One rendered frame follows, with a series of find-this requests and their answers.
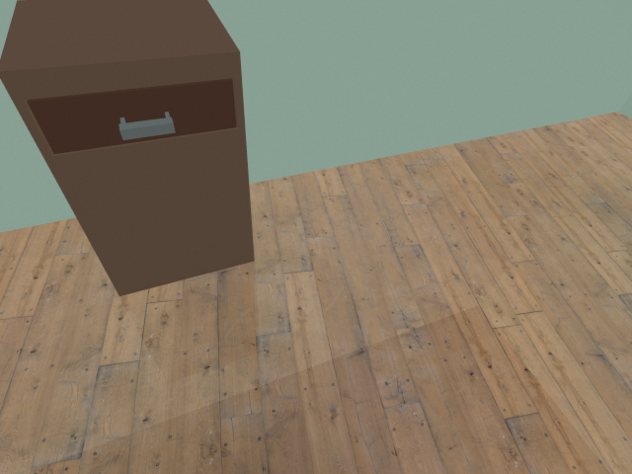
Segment handle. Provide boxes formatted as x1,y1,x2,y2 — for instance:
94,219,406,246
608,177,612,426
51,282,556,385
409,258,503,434
118,112,176,140

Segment drawer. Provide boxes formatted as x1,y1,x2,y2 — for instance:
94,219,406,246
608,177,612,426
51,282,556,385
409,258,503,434
27,78,237,154

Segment cabinet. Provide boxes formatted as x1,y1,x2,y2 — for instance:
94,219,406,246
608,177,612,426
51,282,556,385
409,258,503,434
0,0,255,296

